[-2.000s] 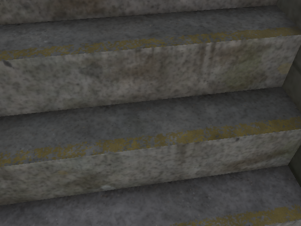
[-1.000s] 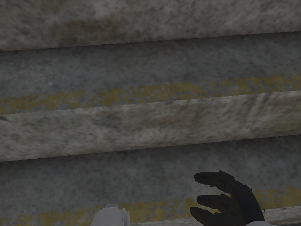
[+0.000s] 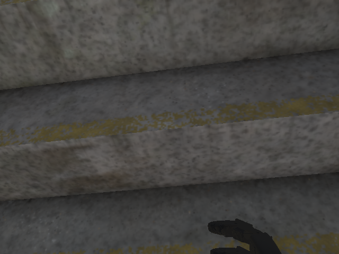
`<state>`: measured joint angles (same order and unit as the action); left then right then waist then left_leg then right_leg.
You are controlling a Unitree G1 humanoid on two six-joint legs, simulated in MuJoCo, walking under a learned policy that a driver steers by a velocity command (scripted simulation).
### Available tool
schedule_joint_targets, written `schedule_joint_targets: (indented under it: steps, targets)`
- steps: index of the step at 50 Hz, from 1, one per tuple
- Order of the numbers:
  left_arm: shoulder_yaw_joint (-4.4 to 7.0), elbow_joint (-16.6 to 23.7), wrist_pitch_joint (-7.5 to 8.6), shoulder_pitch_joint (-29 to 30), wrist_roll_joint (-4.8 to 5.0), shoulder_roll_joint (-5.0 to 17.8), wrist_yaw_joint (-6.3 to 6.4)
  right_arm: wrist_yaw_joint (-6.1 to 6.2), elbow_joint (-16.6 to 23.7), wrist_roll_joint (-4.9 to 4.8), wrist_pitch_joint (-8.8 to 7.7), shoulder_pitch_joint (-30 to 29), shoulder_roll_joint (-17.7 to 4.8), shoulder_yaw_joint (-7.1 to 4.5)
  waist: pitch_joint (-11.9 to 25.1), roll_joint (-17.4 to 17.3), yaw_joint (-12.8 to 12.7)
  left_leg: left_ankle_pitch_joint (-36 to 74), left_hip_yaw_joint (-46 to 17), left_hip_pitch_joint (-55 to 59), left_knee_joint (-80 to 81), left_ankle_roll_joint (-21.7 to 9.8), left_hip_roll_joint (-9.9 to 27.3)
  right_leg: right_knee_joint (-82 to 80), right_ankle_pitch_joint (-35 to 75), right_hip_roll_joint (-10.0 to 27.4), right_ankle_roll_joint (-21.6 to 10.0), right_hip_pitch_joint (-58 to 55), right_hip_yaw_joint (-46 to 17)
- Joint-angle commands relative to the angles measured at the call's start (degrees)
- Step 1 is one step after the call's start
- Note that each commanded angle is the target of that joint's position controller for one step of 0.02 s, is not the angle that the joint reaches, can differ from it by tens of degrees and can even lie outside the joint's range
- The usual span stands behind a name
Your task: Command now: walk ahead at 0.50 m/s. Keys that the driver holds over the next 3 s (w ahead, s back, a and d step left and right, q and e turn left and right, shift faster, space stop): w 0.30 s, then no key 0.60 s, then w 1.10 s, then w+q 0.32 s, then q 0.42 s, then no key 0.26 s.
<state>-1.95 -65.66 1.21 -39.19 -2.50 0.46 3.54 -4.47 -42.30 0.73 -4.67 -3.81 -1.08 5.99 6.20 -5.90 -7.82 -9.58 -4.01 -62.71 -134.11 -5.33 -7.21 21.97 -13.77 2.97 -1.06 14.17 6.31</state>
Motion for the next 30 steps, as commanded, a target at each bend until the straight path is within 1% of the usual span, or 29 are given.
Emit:
schedule_joint_targets:
  steps: [1,2,3,4,5,6,7,8,9,10,11,12,13,14,15,16,17,18,19,20,21,22,23,24,25,26,27,28,30]
  targets:
    - [1.70,0.97,0.32,-5.34,0.32,9.74,1.92,-0.32,5.28,-0.05,0.75,-5.18,-1.49,-0.73,3.05,12.19,4.96,-1.16,-1.82,-23.13,7.29,2.07,5.64,-5.56,25.46,15.65,-9.91,-33.97,-20.13]
    - [2.19,1.10,0.30,-5.51,0.47,10.49,2.18,-0.10,5.72,-0.03,1.17,-6.28,-1.63,-0.88,2.30,12.64,4.75,-2.20,-1.66,-23.35,8.06,2.36,6.14,-6.81,23.88,16.63,-10.94,-34.78,-19.91]
    - [2.38,1.04,0.27,-3.75,0.59,10.53,2.57,-0.22,6.52,0.04,1.37,-7.80,-2.01,-1.05,0.96,13.11,5.50,-2.56,-1.06,-21.59,13.04,1.93,6.94,-8.12,26.23,16.64,-11.01,-34.02,-18.36]
    - [2.79,1.32,0.21,-2.49,0.70,11.11,2.78,-0.36,6.98,0.46,1.52,-8.35,-2.44,-1.33,1.07,12.74,5.95,-2.69,0.14,-18.77,18.02,1.75,7.62,-8.92,26.11,16.58,-10.98,-33.71,-16.04]
    - [3.15,1.72,0.14,-0.98,0.78,11.46,2.84,-0.35,7.14,0.77,1.77,-8.60,-2.36,-1.40,1.32,12.30,6.33,-2.00,1.64,-14.80,22.47,1.60,8.26,-9.99,26.34,16.51,-11.03,-31.85,-13.98]
    - [3.34,2.33,0.10,0.26,0.31,11.86,2.91,-0.23,7.35,0.71,2.37,-8.49,-2.79,-1.59,1.40,11.79,6.58,-1.95,2.74,-10.24,24.68,1.58,8.00,-11.97,25.55,16.65,-11.54,-29.47,-11.53]
    - [3.51,3.27,-0.01,3.74,0.32,12.21,2.82,0.05,7.11,0.75,2.85,-7.48,-2.79,-1.63,0.81,11.73,8.01,-0.81,3.71,-3.61,32.05,1.19,9.16,-13.32,27.13,16.23,-11.34,-24.79,-9.27]
    - [3.55,3.39,-0.49,4.68,1.03,11.95,2.53,0.91,8.19,0.95,3.39,-7.58,-1.73,-0.73,0.56,12.31,8.53,-5.37,2.34,2.86,38.74,-0.02,10.32,-14.78,33.01,17.00,-11.50,-19.48,-8.28]
    - [4.00,2.97,-1.28,2.68,1.99,12.87,2.49,1.62,9.39,0.73,3.85,-9.30,-0.99,-0.08,0.01,14.17,7.44,-18.18,4.16,2.87,43.27,-0.40,9.14,-15.39,31.02,16.23,-11.78,-19.63,-7.03]
    - [3.16,5.01,-1.68,9.41,1.87,11.17,2.02,1.32,8.21,0.16,3.14,-6.53,-4.35,-1.51,0.69,7.32,11.02,-11.73,5.24,16.02,54.46,-3.08,7.53,-11.29,49.26,11.62,-9.38,-15.44,0.32]
    - [3.15,6.10,-1.54,8.03,1.57,12.56,1.47,1.91,8.21,-0.05,2.84,-8.50,-6.27,-2.19,2.42,8.26,9.22,-15.88,10.43,24.88,65.44,-2.50,3.82,-8.39,64.86,10.45,-10.74,-13.35,-1.16]
    - [4.23,6.62,-1.13,7.69,0.77,16.79,1.22,3.02,7.55,0.37,3.34,-4.71,-7.13,-3.15,2.94,13.22,10.03,-22.50,9.10,29.60,74.23,-1.45,3.13,-5.01,74.36,12.84,-12.74,-15.86,-4.82]
    - [4.36,10.39,-0.66,15.58,-0.36,18.98,0.48,2.69,4.97,-0.62,2.18,2.91,-12.80,-6.00,4.89,11.87,14.84,-6.46,8.58,34.41,89.32,-2.23,4.64,1.89,85.63,10.96,-11.74,-21.46,-3.96]
    - [5.34,13.61,-0.82,19.00,1.49,20.59,0.26,3.00,1.49,-0.48,2.48,8.67,-11.02,-6.43,4.86,15.51,15.03,-1.63,7.52,40.17,112.71,-2.19,5.59,9.14,78.80,10.60,-10.84,-23.47,-5.53]
    - [5.54,17.65,-0.84,19.66,2.50,18.62,0.42,2.58,-3.20,-0.47,3.23,9.14,-12.53,-7.50,2.68,12.81,10.79,5.65,6.00,43.13,125.92,-2.28,7.18,19.56,62.41,9.49,-9.22,-20.77,-7.13]
    - [5.46,12.93,-1.72,5.71,2.71,12.33,-1.61,2.23,-2.52,1.21,4.10,2.11,-8.71,-6.43,3.85,-1.11,1.85,4.16,1.79,61.31,111.57,-6.40,7.98,31.05,37.91,2.90,-2.70,6.98,-8.38]
    - [3.12,17.34,0.99,16.01,1.98,8.40,-1.45,3.72,-6.42,0.39,5.38,9.38,-5.39,-4.98,-1.28,-5.28,9.92,32.28,-0.19,55.19,124.93,-6.03,12.94,59.80,-6.96,-2.20,-2.02,16.19,-10.78]
    - [2.27,22.21,3.41,21.96,3.97,4.50,-1.26,5.06,-9.21,1.99,4.07,8.63,-7.92,-3.83,-7.81,-10.91,6.73,55.64,3.53,53.37,116.55,-1.10,16.25,93.64,-19.22,-8.33,-3.39,34.60,-16.28]
    - [0.40,20.32,5.20,17.65,4.05,-0.25,-2.45,5.10,-13.11,3.96,3.60,17.48,-10.55,-4.95,-3.60,-6.77,7.00,80.78,-1.59,60.22,106.59,-3.38,23.49,109.30,-20.21,-12.46,-4.11,48.12,-20.22]
    - [1.09,21.16,5.42,13.26,3.35,2.04,-3.40,5.73,-13.50,3.32,3.73,16.73,-13.68,-6.60,-3.68,-0.35,3.19,74.38,-1.00,64.99,108.10,-6.88,25.82,108.14,-20.28,-10.72,-1.97,55.57,-19.72]
    - [1.13,22.62,5.72,17.16,3.07,6.32,-4.25,5.59,-13.20,1.83,4.51,15.21,-14.17,-7.45,-4.81,4.89,3.73,60.42,1.15,67.56,109.84,-7.57,23.96,104.59,-17.68,-8.19,-0.37,61.33,-15.61]
    - [0.37,23.24,5.33,19.53,2.98,6.34,-4.61,5.48,-12.67,1.41,5.52,14.35,-15.26,-7.99,-2.27,8.06,3.58,45.25,-0.17,67.21,110.71,-7.17,23.38,103.68,-15.66,-6.42,1.25,62.42,-14.65]
    - [-0.59,24.01,3.93,19.40,2.76,6.37,-4.35,5.73,-11.54,0.66,6.01,11.68,-17.01,-8.60,0.23,6.15,1.57,36.77,-3.90,62.78,113.72,-8.11,26.04,102.01,-13.15,-2.56,3.23,58.01,-17.13]
    - [-0.67,24.49,2.17,20.20,2.79,7.71,-3.32,5.65,-9.96,1.15,5.78,9.41,-17.89,-8.54,-0.97,6.29,1.07,30.13,-6.74,57.21,115.38,-9.87,27.55,103.50,-8.71,-2.04,5.09,56.40,-18.33]
    - [-0.86,24.76,1.05,23.30,2.82,7.92,-2.27,5.40,-9.85,2.05,5.58,9.76,-16.75,-8.23,-2.10,7.54,3.08,28.09,-7.33,55.17,116.79,-10.92,28.63,111.42,-8.11,-3.45,5.88,58.47,-18.18]
    - [-1.24,26.27,0.59,25.81,3.03,7.47,-1.40,5.39,-9.91,1.44,5.21,11.40,-17.74,-8.26,-3.65,7.87,3.56,21.56,-6.37,55.77,117.31,-9.96,27.97,112.42,-7.96,-3.31,6.15,61.79,-17.93]
    - [-1.53,27.43,0.46,28.22,2.74,7.20,-0.72,5.49,-10.16,1.18,5.09,13.01,-17.11,-8.07,-4.41,7.70,4.78,18.91,-4.85,56.72,117.00,-8.73,26.43,110.56,-6.35,-2.89,5.93,63.76,-18.25]
    - [-1.79,28.03,0.49,29.95,2.60,6.79,-0.25,5.78,-10.40,1.32,5.05,15.16,-15.56,-7.56,-4.41,7.35,5.89,17.87,-3.24,56.86,116.57,-7.88,24.91,107.57,-3.30,-2.25,5.58,63.79,-18.29]
    - [-2.07,27.95,0.48,31.06,2.61,6.06,0.07,6.27,-10.52,1.73,5.12,18.64,-13.00,-6.60,-2.89,5.47,7.28,15.97,-1.55,56.84,116.26,-7.63,23.33,102.40,2.75,-1.04,5.30,61.61,-16.74]
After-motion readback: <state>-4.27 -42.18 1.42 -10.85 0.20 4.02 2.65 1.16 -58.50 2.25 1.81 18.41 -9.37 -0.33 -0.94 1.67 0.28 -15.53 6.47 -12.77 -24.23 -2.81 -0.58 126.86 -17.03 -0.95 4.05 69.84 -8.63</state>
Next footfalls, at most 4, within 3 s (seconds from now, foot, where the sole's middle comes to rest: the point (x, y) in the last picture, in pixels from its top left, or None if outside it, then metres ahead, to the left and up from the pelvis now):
0.36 left None -0.03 0.14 -0.78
0.86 right None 0.01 -0.18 -0.78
1.38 left None -0.02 0.10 -0.78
1.88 right None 0.21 -0.17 -0.54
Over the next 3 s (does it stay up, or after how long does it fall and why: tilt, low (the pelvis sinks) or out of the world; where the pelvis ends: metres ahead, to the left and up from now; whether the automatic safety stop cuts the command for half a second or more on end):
stays up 0.29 0.14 0.42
